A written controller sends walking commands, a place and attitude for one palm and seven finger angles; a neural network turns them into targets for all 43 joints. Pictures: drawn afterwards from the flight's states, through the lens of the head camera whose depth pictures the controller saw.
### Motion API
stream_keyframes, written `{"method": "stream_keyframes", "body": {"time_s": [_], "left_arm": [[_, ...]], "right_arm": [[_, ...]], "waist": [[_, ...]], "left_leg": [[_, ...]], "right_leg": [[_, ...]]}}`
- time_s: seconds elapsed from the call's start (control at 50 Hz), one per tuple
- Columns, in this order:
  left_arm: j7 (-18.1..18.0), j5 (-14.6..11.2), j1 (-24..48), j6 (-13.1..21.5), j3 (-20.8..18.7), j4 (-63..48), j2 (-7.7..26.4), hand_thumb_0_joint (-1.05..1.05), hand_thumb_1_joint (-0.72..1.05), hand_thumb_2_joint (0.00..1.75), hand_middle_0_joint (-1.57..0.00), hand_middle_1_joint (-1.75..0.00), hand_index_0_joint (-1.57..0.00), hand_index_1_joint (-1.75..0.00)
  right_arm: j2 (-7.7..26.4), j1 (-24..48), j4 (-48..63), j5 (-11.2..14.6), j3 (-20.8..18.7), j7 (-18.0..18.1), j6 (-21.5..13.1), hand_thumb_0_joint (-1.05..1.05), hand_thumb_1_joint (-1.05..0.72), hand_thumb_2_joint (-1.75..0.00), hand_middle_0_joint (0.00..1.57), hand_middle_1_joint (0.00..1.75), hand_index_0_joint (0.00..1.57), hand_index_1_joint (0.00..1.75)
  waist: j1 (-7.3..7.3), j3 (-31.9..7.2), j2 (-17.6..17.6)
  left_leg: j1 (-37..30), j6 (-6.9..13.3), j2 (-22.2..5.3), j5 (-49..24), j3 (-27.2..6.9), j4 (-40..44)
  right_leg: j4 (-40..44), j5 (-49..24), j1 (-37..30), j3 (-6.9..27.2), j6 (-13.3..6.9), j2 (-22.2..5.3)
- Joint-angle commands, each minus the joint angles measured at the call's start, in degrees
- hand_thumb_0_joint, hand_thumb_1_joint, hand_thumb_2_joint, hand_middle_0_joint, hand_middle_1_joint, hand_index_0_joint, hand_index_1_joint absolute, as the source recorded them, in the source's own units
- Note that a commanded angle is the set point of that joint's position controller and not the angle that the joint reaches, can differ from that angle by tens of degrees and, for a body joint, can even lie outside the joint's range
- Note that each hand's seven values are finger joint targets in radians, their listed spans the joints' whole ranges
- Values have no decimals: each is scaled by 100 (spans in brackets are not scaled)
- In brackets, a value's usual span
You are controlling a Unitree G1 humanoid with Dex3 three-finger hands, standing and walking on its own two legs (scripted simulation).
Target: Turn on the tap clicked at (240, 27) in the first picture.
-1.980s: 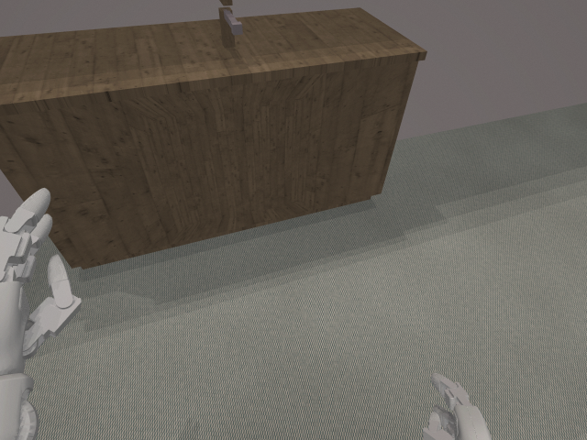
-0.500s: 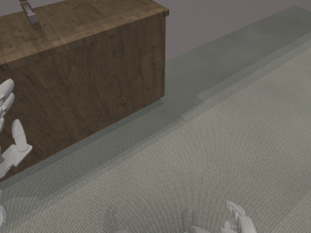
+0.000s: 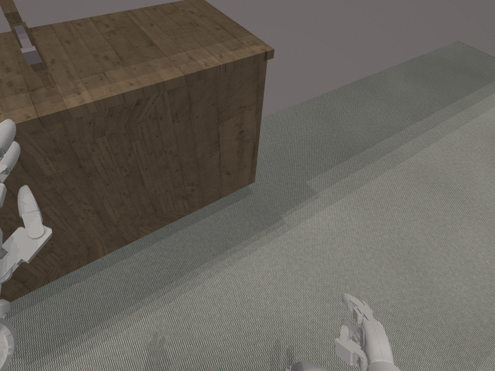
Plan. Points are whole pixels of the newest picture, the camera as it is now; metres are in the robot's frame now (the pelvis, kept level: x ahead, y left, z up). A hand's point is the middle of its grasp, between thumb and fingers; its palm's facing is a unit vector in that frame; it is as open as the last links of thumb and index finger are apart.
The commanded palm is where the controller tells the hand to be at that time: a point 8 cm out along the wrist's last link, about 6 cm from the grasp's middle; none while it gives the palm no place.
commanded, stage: turn to face it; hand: left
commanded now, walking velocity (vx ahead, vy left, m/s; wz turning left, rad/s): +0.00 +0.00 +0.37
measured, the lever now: (31, 55) +0.70 +0.53 +0.12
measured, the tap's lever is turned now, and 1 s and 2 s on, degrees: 0 0 0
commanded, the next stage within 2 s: take the last steps up to it in 0.46 s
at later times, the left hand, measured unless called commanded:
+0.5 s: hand (58, 212) +0.25 +0.24 +0.18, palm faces +0.51 -0.75 -0.42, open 7.4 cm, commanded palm +0.19 +0.28 +0.18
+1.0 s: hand (48, 244) +0.21 +0.24 +0.18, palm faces +0.62 -0.68 -0.39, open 7.4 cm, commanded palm +0.15 +0.27 +0.18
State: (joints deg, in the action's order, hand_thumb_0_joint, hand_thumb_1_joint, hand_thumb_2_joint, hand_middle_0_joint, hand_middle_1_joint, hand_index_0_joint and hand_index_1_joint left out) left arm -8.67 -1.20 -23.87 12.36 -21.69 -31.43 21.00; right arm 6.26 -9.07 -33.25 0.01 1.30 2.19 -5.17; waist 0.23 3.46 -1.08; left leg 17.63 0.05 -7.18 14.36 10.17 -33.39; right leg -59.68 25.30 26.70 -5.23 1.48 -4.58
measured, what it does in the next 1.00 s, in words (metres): steps on the spot, turning left: right foot, then left foot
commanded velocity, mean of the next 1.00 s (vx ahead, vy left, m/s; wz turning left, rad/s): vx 0.14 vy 0.03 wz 0.20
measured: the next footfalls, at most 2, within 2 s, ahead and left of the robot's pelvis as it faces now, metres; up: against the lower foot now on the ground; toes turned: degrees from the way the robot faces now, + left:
right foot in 0.14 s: +0.13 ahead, -0.15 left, +0.00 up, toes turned -7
left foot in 0.44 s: +0.12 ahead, +0.09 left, +0.00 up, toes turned +15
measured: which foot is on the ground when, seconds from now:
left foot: down 0.00-0.14, up 0.16-0.42, down 0.44-0.78, up 0.80-1.00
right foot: up 0.00-0.12, down 0.14-0.46, up 0.48-0.74, down 0.76-1.00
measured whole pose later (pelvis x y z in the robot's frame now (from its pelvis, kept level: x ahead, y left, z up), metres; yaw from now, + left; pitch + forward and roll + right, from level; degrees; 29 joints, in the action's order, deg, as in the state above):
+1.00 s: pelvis +0.08 -0.05 +0.01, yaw +16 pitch -1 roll +1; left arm -8.7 -0.8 -26.9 11.8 -18.4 -26.6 18.9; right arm 12.9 -13.3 -37.4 0.1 -0.6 3.9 -2.3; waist -0.9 1.1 -0.3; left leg 26.1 -0.7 -4.2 19.6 6.1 -48.3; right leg -26.9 16.9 9.0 -9.6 0.4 -5.6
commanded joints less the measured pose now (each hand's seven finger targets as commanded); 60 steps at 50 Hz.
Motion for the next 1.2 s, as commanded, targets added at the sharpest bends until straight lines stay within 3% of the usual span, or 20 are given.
{"method": "stream_keyframes", "body": {"time_s": [0.0,0.08,0.12,0.16,0.24,0.38,0.4,0.44,0.54,0.7,0.72,0.76,0.8,0.88,0.98,1.04,1.06,1.08,1.12,1.18], "left_arm": [[-105,-64,-308,349,-635,-1218,809,0,90,90,-20,-30,-20,-30],[-106,-69,-43,211,-619,-741,809,0,90,90,-20,-30,-20,-30],[-154,-1,194,151,-733,-635,1185,0,90,90,-20,-30,-20,-30],[-139,-67,-23,69,-743,-383,1136,0,90,90,-20,-30,-20,-30],[-219,19,-224,249,-835,-950,1113,0,90,90,-20,-30,-20,-30],[-399,-52,-497,283,-874,-1603,1033,0,90,90,-20,-30,-20,-30],[-383,-81,-474,280,-781,-1690,990,0,90,90,-20,-30,-20,-30],[-299,-122,-549,412,-860,-1517,1093,0,90,90,-20,-30,-20,-30],[-150,-47,-440,325,-472,-1534,785,0,90,90,-20,-30,-20,-30],[-111,-71,136,79,-402,-1027,830,0,90,90,-20,-30,-20,-30],[-113,-34,320,75,-340,-941,845,0,90,90,-20,-30,-20,-30],[-162,-12,552,26,-498,-702,1230,0,90,90,-20,-30,-20,-30],[-151,-62,665,38,-397,-553,1084,0,90,90,-20,-30,-20,-30],[-106,8,388,279,-360,-516,943,0,90,90,-20,-30,-20,-30],[-211,11,257,287,-458,-864,923,0,90,90,-20,-30,-20,-30],[-273,1,482,296,-412,-1067,919,0,90,90,-20,-30,-20,-30],[-268,-6,591,334,-351,-1165,868,0,90,90,-20,-30,-20,-30],[-277,-16,601,374,-369,-1241,834,0,90,90,-20,-30,-20,-30],[-235,47,626,490,-542,-924,1129,0,90,90,-20,-30,-20,-30],[-138,45,278,490,-417,-1235,858,0,90,90,-20,-30,-20,-30]], "right_arm": [[1088,-16,686,9,-380,88,-275,0,-90,-90,20,30,20,30],[1063,11,670,82,-370,153,-202,0,-90,-90,20,30,20,30],[817,-29,728,66,-286,167,-139,0,-90,-90,20,30,20,30],[971,100,650,39,-340,122,-173,0,-90,-90,20,30,20,30],[861,452,672,10,-220,175,-2,0,-90,-90,20,30,20,30],[983,50,890,-34,-417,261,72,0,-90,-90,20,30,20,30],[1097,-4,923,5,-498,279,64,0,-90,-90,20,30,20,30],[1197,-26,938,-8,-507,221,-51,0,-90,-90,20,30,20,30],[1260,-67,749,58,-565,-40,-270,0,-90,-90,20,30,20,30],[1184,130,659,59,-367,104,-150,0,-90,-90,20,30,20,30],[1117,180,653,40,-331,127,-107,0,-90,-90,20,30,20,30],[906,294,703,28,-265,156,-55,0,-90,-90,20,30,20,30],[1160,447,556,11,-350,148,-128,0,-90,-90,20,30,20,30],[1040,389,441,10,-255,217,2,0,-90,-90,20,30,20,30],[976,275,706,-28,-344,240,-80,0,-90,-90,20,30,20,30],[1074,79,724,-16,-426,314,-130,0,-90,-90,20,30,20,30],[1225,-34,735,23,-505,346,-144,0,-90,-90,20,30,20,30],[1391,-8,785,41,-560,331,-141,0,-90,-90,20,30,20,30],[1151,138,671,-16,-408,274,-228,0,-90,-90,20,30,20,30],[1177,127,550,62,-484,179,-303,0,-90,-90,20,30,20,30]], "waist": [[12,-851,1549],[-9,-883,988],[84,-910,-1144],[-78,-1011,-1642],[-26,-1106,-1088],[73,-1404,-376],[108,-1410,179],[-17,-1203,2093],[51,-1220,1610],[-21,-855,1354],[-30,-793,1016],[-89,-484,-1435],[-44,-360,-1065],[-29,-346,-615],[-209,-696,-960],[-41,-839,-389],[74,-926,416],[92,-1041,1776],[99,-766,1810],[28,-636,1229]], "left_leg": [[-536,728,-992,-1472,-927,1374],[-212,369,-688,-691,-626,315],[997,-76,274,1062,-61,-1470],[1498,-171,450,1836,-863,-3306],[1139,-251,296,1494,-708,-2566],[-419,-196,577,-374,-227,582],[-891,-43,148,-1373,-647,861],[-1392,1043,-1592,-4814,-2990,1188],[-1356,742,-875,-4150,-1797,793],[138,663,-562,466,-1618,1167],[597,516,-394,929,-1461,780],[2105,-33,651,1709,-545,-1972],[2359,-136,439,1184,-1125,-3414],[1775,-169,181,553,-736,-2392],[567,-19,442,381,-13,-355],[-688,21,467,-30,122,695],[-1328,191,146,3,-422,994],[-2027,667,-922,-489,-2016,1293],[-1347,1401,-1852,256,-3642,2009],[-937,1211,-1350,302,-2292,1857]], "right_leg": [[1550,-458,-570,-428,99,163],[3233,-1316,-1723,-546,135,227],[3785,-3135,-2335,1507,-488,-1443],[3861,-4048,-2370,2073,-1025,-2083],[3314,-5256,-2378,490,-850,-1627],[2598,-4030,-2134,-2,-431,-1243],[2036,-3200,-1705,-172,-200,-982],[386,1096,-28,39,202,83],[794,74,-163,69,175,273],[3073,-188,-1765,-348,102,424],[3621,-279,-2196,-110,-32,183],[4907,486,-2314,2847,-1046,-1922],[4922,141,-1987,2984,-1215,-2075],[4384,-2488,-1978,779,-883,-1426],[4169,-1859,-2081,609,-903,-1226],[3419,-963,-1606,353,-616,-854],[2424,-938,-1096,180,-437,-606],[1017,-86,2,-275,-110,65],[-731,933,800,392,-128,74],[-638,74,931,328,-32,-162]]}}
